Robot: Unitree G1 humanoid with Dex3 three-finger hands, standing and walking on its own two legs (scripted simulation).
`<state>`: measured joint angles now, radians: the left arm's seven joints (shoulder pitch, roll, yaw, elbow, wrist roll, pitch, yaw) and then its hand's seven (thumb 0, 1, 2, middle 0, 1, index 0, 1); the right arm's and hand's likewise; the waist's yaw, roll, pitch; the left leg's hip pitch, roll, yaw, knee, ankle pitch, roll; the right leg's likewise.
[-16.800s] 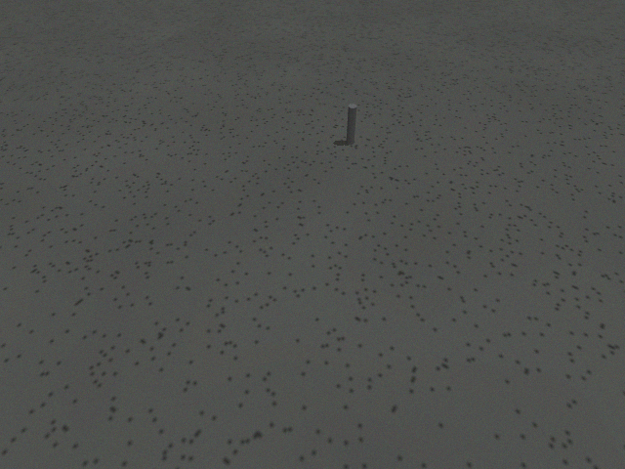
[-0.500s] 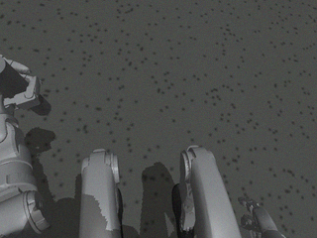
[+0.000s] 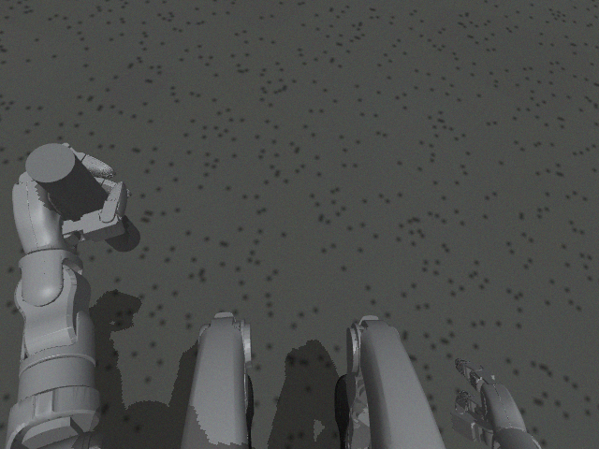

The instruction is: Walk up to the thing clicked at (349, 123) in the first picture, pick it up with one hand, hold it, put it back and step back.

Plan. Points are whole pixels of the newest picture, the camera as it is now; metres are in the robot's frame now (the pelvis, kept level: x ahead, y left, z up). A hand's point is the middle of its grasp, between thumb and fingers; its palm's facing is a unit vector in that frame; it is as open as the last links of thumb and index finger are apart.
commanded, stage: lift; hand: left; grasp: from the side
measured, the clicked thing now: (96, 209) +0.40 +0.28 -0.01
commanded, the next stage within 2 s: hold in 1.32 s
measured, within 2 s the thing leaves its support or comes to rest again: neither
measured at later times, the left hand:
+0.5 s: hand (48, 146) +0.38 +0.24 +0.16, palm faces +0.29 -0.96 -0.03, open 5.4 cm
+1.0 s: hand (35, 95) +0.38 +0.21 +0.22, palm faces +0.31 -0.95 -0.01, open 5.4 cm
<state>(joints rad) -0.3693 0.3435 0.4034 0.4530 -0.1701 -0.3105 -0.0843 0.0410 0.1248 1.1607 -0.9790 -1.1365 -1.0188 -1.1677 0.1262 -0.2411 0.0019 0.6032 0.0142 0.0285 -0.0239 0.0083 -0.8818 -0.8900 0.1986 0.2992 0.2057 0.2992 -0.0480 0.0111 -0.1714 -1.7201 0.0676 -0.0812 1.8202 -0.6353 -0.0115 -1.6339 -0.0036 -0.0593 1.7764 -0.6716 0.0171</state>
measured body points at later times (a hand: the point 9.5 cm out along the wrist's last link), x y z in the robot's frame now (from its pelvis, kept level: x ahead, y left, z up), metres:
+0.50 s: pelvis +0.04 +0.01 +0.13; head +0.14 +0.04 +0.57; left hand +0.36 +0.29 +0.16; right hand +0.20 -0.23 +0.03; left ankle +0.08 +0.13 -0.48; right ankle +0.07 -0.13 -0.48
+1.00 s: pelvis +0.05 +0.00 +0.18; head +0.13 +0.02 +0.63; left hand +0.36 +0.26 +0.22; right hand +0.21 -0.23 +0.08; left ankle +0.08 +0.13 -0.48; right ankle +0.07 -0.13 -0.48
